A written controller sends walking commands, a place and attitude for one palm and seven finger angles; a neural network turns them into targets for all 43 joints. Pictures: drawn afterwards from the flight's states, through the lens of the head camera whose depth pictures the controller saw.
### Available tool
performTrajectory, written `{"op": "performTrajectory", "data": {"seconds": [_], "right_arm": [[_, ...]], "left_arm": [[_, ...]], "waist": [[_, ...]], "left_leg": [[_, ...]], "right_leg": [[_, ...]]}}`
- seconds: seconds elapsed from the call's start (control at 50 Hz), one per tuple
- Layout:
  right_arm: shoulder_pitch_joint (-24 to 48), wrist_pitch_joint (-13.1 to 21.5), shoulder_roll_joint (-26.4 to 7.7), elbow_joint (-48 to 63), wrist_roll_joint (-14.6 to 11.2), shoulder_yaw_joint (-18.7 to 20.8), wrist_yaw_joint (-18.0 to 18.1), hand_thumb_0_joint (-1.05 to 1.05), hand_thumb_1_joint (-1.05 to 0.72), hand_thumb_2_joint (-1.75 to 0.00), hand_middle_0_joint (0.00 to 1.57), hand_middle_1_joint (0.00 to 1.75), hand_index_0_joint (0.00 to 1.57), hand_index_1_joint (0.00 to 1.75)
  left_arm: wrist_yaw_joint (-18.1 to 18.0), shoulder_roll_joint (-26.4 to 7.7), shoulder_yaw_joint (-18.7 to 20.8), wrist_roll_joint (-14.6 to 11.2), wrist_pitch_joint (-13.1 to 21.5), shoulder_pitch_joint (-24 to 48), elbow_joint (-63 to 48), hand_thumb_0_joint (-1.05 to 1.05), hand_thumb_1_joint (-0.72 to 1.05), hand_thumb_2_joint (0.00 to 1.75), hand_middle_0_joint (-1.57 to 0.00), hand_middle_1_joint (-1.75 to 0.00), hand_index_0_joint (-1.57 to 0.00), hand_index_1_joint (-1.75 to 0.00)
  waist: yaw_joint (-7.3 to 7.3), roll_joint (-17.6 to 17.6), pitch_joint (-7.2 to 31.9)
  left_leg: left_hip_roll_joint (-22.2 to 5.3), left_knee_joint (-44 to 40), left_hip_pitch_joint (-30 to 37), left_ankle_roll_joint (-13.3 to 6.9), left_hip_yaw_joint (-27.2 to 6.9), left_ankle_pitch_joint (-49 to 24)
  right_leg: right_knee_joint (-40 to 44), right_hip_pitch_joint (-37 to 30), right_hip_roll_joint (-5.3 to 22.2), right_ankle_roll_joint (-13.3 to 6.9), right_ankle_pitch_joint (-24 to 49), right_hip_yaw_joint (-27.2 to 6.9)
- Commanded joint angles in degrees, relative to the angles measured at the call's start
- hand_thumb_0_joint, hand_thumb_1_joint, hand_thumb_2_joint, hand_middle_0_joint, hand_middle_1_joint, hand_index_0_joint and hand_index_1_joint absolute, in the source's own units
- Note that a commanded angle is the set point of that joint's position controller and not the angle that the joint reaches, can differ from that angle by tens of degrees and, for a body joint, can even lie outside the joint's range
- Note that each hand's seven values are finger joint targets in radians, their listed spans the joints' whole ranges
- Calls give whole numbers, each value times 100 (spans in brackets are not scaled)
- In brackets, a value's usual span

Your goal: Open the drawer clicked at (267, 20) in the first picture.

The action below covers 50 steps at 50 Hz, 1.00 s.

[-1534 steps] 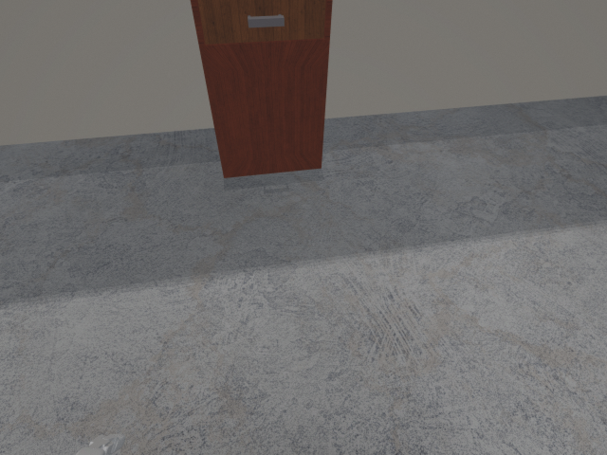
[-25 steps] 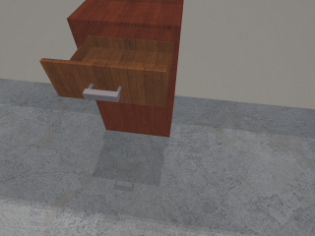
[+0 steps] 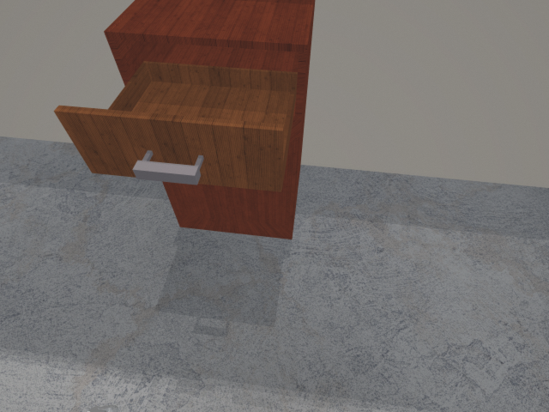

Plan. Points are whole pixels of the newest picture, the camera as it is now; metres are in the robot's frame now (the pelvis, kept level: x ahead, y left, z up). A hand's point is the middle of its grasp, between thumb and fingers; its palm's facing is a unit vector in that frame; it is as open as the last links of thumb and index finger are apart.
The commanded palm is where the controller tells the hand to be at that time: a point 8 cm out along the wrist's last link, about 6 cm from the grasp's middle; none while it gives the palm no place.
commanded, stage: look to check the result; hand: left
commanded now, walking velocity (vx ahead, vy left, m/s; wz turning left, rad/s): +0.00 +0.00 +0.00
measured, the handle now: (170, 164) +0.58 +0.25 -0.03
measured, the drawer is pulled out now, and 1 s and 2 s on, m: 0.30 0.30 0.30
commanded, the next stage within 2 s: stand and wait in 0.04 s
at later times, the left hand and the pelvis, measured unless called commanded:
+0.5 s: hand out of the picture +0.10 +0.24 -0.16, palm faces -0.04 -0.94 -0.34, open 7.4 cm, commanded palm none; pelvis +0.01 +0.00 +0.00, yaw +0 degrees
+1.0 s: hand out of the picture +0.10 +0.24 -0.16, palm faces -0.04 -0.94 -0.34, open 7.4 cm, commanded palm none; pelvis +0.01 +0.00 +0.00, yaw -1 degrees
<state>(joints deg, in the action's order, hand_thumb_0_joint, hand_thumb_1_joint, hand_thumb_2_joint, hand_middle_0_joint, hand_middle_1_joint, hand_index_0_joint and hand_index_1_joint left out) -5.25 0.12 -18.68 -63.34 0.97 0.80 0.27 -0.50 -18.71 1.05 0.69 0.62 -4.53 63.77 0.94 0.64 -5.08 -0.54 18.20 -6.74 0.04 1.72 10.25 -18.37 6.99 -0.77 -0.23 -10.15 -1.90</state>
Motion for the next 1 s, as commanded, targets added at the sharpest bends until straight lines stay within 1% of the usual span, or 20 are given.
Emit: {"op": "performTrajectory", "data": {"seconds": [0.0,0.04,0.1,0.12,0.2,0.22,0.3,0.32,0.42,0.5,0.54,0.56,0.58,0.6,0.68,0.8,0.88,0.9,0.92,0.98], "right_arm": [[95,119,-1112,291,-22,207,91,0,-90,-90,20,30,20,30],[77,117,-1116,274,-14,207,91,0,-90,-90,20,30,20,30],[98,120,-1122,296,-25,207,99,0,-90,-90,20,30,20,30],[88,117,-1134,284,-16,206,99,0,-90,-90,20,30,20,30],[111,119,-1128,286,-24,201,100,0,-90,-90,20,30,20,30],[105,115,-1119,278,-16,201,98,0,-90,-90,20,30,20,30],[112,117,-1122,292,-23,211,100,0,-90,-90,20,30,20,30],[86,114,-1134,285,-17,212,101,0,-90,-90,20,30,20,30],[103,115,-1121,271,-20,211,101,0,-90,-90,20,30,20,30],[122,127,-1145,291,-20,212,105,0,-90,-90,20,30,20,30],[89,124,-1143,270,-19,206,105,0,-90,-90,20,30,20,30],[88,127,-1138,272,-21,210,105,0,-90,-90,20,30,20,30],[107,129,-1151,268,-20,207,105,0,-90,-90,20,30,20,30],[111,127,-1147,284,-28,209,111,0,-90,-90,20,30,20,30],[87,130,-1159,263,-21,212,108,0,-90,-90,20,30,20,30],[116,115,-1154,276,-28,221,105,0,-90,-90,20,30,20,30],[125,123,-1185,268,-16,215,98,0,-90,-90,20,30,20,30],[133,127,-1167,277,-24,216,106,0,-90,-90,20,30,20,30],[129,127,-1164,270,-18,213,105,0,-90,-90,20,30,20,30],[141,127,-1177,265,-22,213,101,0,-90,-90,20,30,20,30]], "left_arm": [[-50,-1189,229,4,142,123,-322,0,90,90,-20,-30,-20,-30],[-53,-1176,215,0,128,177,-305,0,90,90,-20,-30,-20,-30],[-54,-1177,229,2,138,132,-316,0,90,90,-20,-30,-20,-30],[-57,-1182,219,0,129,178,-310,0,90,90,-20,-30,-20,-30],[-54,-1183,234,6,135,127,-316,0,90,90,-20,-30,-20,-30],[-54,-1175,226,3,127,168,-307,0,90,90,-20,-30,-20,-30],[-54,-1187,238,6,146,130,-321,0,90,90,-20,-30,-20,-30],[-56,-1186,229,1,141,164,-317,0,90,90,-20,-30,-20,-30],[-53,-1181,228,1,137,167,-313,0,90,90,-20,-30,-20,-30],[-48,-1188,239,5,142,124,-329,0,90,90,-20,-30,-20,-30],[-47,-1194,227,-1,134,183,-309,0,90,90,-20,-30,-20,-30],[-46,-1189,232,0,133,184,-319,0,90,90,-20,-30,-20,-30],[-46,-1189,226,-2,133,163,-311,0,90,90,-20,-30,-20,-30],[-50,-1201,235,1,143,126,-311,0,90,90,-20,-30,-20,-30],[-50,-1207,227,-1,140,165,-316,0,90,90,-20,-30,-20,-30],[-51,-1220,237,3,150,148,-332,0,90,90,-20,-30,-20,-30],[-40,-1218,223,1,142,188,-330,0,90,90,-20,-30,-20,-30],[-47,-1229,235,6,153,146,-338,0,90,90,-20,-30,-20,-30],[-48,-1226,225,3,143,183,-327,0,90,90,-20,-30,-20,-30],[-41,-1224,216,-3,140,175,-332,0,90,90,-20,-30,-20,-30]], "waist": [[-20,-112,774],[3,0,764],[-18,-130,802],[10,-68,740],[-24,-73,759],[2,2,716],[-16,-109,758],[12,-57,767],[7,-89,673],[-25,-52,732],[5,-5,749],[3,-78,762],[-11,-32,751],[-22,-138,746],[3,-26,795],[-12,-159,667],[5,0,746],[-17,-43,787],[1,17,719],[-2,-83,721]], "left_leg": [[-627,-156,431,-93,-527,-1061],[-623,-174,411,-83,-528,-1109],[-636,-156,504,-90,-507,-1172],[-637,-177,473,-82,-507,-1176],[-637,-177,502,-84,-490,-1151],[-633,-196,479,-76,-496,-1120],[-631,-177,529,-82,-487,-1110],[-639,-191,525,-74,-486,-1080],[-640,-228,497,-80,-489,-1014],[-645,-217,534,-87,-477,-1077],[-653,-232,513,-73,-471,-1097],[-657,-246,500,-72,-481,-1092],[-647,-237,512,-75,-478,-1116],[-661,-223,570,-89,-474,-1112],[-654,-221,563,-71,-454,-1176],[-654,-244,544,-84,-469,-991],[-650,-262,518,-68,-467,-966],[-654,-233,593,-81,-475,-1055],[-651,-237,566,-81,-475,-1099],[-658,-260,542,-81,-481,-1063]], "right_leg": [[222,-92,680,-215,1211,-502],[201,-126,692,-211,1241,-487],[211,-118,683,-213,1324,-488],[209,-100,690,-210,1310,-473],[230,-111,685,-211,1290,-486],[235,-112,691,-206,1260,-481],[252,-119,686,-215,1331,-514],[261,-132,690,-213,1299,-510],[293,-88,685,-209,1219,-506],[274,-115,676,-217,1255,-525],[251,-153,683,-209,1283,-501],[243,-173,674,-210,1280,-502],[245,-158,683,-213,1303,-509],[272,-113,676,-211,1298,-507],[240,-187,695,-219,1412,-507],[329,-92,681,-211,1268,-539],[304,-160,692,-212,1211,-535],[307,-157,681,-215,1283,-547],[292,-141,702,-210,1322,-515],[286,-146,692,-208,1288,-516]]}}
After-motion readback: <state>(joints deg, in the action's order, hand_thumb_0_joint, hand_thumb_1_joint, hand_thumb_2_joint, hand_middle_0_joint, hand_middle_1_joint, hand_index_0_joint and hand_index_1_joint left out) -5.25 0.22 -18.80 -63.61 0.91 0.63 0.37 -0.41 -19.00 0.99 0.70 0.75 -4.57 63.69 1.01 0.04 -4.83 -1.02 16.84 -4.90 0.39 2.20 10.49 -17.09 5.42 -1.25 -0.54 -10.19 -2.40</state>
